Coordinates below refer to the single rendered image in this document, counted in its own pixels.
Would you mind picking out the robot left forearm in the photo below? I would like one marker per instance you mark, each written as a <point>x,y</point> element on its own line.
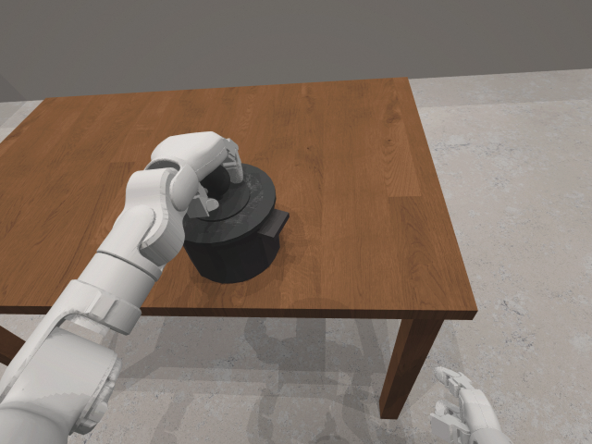
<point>112,288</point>

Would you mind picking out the robot left hand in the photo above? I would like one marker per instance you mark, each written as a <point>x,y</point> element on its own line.
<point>204,152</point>

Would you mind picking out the lid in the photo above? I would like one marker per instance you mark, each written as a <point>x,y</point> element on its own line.
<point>242,210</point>

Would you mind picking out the table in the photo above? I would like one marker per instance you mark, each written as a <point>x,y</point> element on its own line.
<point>369,234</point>

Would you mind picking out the pot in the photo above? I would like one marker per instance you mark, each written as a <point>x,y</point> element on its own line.
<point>243,259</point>

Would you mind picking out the knob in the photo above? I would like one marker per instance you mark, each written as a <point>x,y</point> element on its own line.
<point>217,182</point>

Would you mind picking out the robot right hand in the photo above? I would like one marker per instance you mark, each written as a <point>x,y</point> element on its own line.
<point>454,424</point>

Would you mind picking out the robot left upper arm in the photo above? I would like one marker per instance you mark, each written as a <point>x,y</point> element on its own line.
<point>64,388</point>

